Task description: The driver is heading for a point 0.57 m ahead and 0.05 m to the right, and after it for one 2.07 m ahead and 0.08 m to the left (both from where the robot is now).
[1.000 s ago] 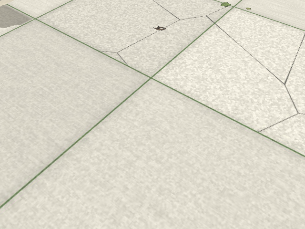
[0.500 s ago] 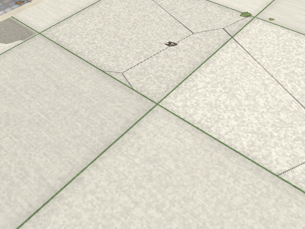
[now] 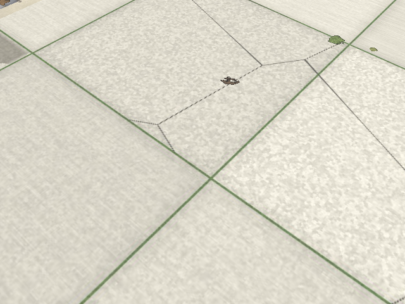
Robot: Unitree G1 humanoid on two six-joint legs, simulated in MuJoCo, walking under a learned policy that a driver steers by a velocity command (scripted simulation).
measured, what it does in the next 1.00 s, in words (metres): walks ahead: right foot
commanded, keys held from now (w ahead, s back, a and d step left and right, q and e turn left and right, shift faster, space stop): w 1.00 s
